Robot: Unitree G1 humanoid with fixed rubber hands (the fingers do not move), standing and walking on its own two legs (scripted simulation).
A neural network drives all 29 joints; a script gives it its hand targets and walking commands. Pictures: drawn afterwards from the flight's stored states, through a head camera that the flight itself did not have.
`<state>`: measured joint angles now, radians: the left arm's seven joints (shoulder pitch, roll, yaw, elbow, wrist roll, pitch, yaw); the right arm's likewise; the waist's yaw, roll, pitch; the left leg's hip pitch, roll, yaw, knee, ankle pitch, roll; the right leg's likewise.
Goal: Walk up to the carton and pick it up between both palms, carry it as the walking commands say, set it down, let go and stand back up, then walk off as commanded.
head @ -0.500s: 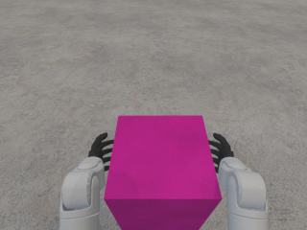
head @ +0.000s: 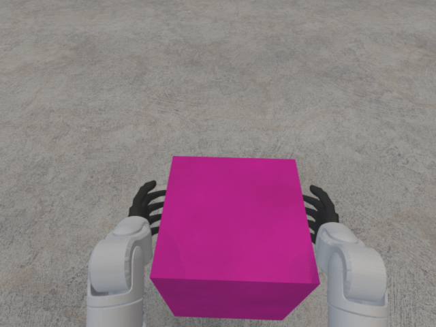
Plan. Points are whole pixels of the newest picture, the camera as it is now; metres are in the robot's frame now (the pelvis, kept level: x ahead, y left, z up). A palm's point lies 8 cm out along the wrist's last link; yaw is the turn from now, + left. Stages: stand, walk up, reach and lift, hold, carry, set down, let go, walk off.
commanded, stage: carry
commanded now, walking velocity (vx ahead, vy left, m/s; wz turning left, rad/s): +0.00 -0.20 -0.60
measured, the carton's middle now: (230, 243) +0.27 -0.01 +0.00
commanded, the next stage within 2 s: none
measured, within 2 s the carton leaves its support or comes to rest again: neither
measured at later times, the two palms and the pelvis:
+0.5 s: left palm (271, 240) +0.25 -0.07 +0.06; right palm out of the picture +0.15 -0.36 +0.06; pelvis -0.05 -0.13 -0.01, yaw -18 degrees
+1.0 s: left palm (434, 293) +0.16 -0.27 +0.10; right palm out of the picture -0.01 -0.52 +0.10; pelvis -0.14 -0.24 +0.00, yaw -36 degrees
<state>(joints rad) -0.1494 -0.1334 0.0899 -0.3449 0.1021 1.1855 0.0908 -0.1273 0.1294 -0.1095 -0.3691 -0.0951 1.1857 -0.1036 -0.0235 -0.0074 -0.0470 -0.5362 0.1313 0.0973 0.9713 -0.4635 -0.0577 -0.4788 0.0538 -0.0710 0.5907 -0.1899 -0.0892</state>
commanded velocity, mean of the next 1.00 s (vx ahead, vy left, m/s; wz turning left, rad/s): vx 0.00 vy -0.20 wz -0.60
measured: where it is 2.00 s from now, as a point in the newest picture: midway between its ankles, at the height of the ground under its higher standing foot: outside the picture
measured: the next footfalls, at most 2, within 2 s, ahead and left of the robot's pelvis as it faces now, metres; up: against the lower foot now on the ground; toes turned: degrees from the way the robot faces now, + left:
left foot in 0.10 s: +0.01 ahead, +0.11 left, +0.00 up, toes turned +5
right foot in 0.40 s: +0.00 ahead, -0.26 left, +0.00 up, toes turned -21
